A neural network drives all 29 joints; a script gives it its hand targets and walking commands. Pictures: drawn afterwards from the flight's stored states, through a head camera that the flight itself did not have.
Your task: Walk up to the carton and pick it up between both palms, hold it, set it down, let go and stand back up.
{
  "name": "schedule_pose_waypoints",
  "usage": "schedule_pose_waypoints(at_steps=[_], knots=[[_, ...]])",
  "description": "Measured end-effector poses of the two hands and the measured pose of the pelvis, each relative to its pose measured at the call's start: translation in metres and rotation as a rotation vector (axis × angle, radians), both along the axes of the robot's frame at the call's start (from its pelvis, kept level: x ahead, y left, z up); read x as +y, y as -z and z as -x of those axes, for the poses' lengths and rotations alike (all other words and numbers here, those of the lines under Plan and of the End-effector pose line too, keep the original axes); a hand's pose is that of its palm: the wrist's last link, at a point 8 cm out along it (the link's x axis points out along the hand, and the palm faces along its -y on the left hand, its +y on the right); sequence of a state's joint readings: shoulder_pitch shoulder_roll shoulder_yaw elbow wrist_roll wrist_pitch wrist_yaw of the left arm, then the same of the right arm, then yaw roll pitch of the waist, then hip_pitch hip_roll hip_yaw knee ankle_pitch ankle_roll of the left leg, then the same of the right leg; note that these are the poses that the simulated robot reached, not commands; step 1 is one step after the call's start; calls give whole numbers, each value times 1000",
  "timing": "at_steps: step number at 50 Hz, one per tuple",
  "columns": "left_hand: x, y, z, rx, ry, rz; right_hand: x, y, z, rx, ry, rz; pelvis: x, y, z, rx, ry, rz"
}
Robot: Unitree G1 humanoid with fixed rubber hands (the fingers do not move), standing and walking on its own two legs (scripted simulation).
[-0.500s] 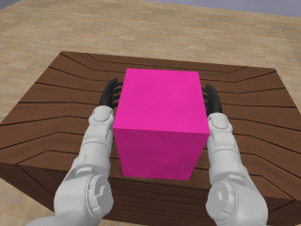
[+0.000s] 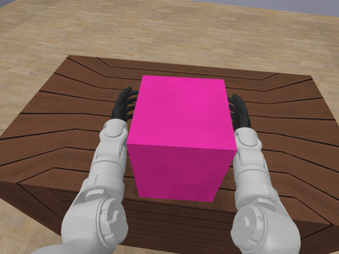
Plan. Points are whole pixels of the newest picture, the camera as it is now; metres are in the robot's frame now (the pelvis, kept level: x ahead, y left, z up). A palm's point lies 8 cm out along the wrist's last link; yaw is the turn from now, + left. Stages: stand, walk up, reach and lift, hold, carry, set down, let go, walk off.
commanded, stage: set down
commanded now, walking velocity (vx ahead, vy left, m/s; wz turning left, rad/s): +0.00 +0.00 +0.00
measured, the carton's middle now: (179, 141) +0.41 -0.01 +0.04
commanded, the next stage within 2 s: none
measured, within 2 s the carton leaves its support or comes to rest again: neither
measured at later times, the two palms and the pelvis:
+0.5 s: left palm (121, 118) +0.43 +0.13 +0.09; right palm (239, 127) +0.42 -0.16 +0.08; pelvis +0.00 +0.00 +0.00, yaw +0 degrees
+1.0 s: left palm (107, 107) +0.44 +0.16 +0.13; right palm (254, 117) +0.43 -0.19 +0.12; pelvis -0.01 +0.00 +0.00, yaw +0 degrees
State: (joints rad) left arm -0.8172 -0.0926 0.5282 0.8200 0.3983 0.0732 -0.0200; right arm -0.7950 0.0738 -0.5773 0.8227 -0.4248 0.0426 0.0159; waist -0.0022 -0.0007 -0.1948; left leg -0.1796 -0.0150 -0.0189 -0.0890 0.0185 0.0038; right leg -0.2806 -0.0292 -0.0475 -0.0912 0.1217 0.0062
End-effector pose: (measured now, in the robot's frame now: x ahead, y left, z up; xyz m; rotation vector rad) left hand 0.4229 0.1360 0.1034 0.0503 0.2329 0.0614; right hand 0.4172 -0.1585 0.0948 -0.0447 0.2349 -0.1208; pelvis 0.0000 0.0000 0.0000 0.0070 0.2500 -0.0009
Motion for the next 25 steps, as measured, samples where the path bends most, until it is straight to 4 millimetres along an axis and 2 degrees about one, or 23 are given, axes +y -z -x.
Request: schedule_pose_waypoints(at_steps=[19,25], knots=[[1,2,-5,-1,-4,-5,-1,0,-5,10,-7,11,-1,0,-2,-12,1,1],[-1,9,-9,45,-21,3,-1,11,-6,78,3,-7,-2,-1,-2,-13,3,0]])
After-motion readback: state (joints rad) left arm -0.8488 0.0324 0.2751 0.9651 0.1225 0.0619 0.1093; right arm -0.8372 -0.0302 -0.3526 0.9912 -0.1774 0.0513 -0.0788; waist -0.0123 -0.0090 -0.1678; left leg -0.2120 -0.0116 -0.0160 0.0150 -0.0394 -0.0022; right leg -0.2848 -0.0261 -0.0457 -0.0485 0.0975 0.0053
